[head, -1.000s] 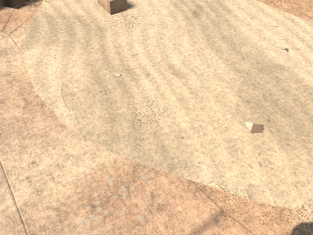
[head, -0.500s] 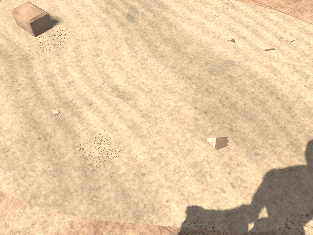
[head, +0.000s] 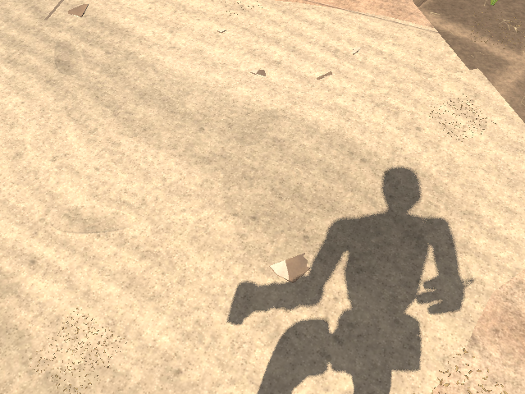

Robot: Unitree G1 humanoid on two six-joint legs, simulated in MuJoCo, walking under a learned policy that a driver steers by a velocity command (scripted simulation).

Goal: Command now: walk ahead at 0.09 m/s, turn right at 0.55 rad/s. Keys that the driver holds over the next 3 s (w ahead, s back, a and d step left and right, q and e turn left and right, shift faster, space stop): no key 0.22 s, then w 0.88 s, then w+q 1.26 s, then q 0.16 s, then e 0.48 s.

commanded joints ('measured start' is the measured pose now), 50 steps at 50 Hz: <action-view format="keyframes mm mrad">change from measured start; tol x16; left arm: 1 37 46 8 -69 5 -4 -11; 30 44 90 9 62 -1 -99 -35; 50 -288 -16 -29 -64 -7 -156 -79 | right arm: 1 -61 -183 -51 -62 11 0 -8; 26 -68 -129 -18 37 44 -42 48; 33 316 -299 -64 143 28 -58 36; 50 309 -192 -24 160 42 -42 6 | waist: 1 8 149 -206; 8 34 127 -169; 10 -42 -251 -180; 30 -44 -54 -93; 33 -121 289 -141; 50 -92 102 23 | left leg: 1 120 281 -155 -154 266 218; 8 72 231 -96 -12 53 106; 11 -179 33 -72 465 -509 -104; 15 -327 52 -106 586 -298 -82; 26 -132 29 -79 166 -129 -22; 30 171 -4 -55 58 -84 20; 33 469 380 -774 -233 -552 267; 34 437 364 -732 -237 -603 253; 42 273 180 -271 -296 82 168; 50 336 214 -188 -276 179 151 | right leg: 1 115 -35 2 -118 81 -12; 8 401 36 -45 -595 260 -109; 10 536 -297 367 -687 640 -296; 14 487 -219 310 -785 48 -302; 17 482 -196 306 -859 -45 -288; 29 306 -173 215 -789 -19 -262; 31 156 -85 122 -564 -4 -196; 33 -242 72 16 3 -183 -93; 35 -323 -22 57 115 -16 -117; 50 -98 -14 -28 -498 478 -84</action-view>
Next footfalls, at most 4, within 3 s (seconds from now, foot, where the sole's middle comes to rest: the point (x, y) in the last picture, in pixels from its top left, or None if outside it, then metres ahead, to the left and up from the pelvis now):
0.18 right None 0.08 -0.14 -0.77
0.62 left None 0.20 0.09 -0.77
1.12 right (340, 354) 0.52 -0.18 -0.77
1.66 left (246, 252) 0.81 0.07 -0.77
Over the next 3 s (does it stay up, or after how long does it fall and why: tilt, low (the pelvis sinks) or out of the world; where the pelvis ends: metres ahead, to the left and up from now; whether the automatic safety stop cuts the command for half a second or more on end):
stays up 1.19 0.15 0.00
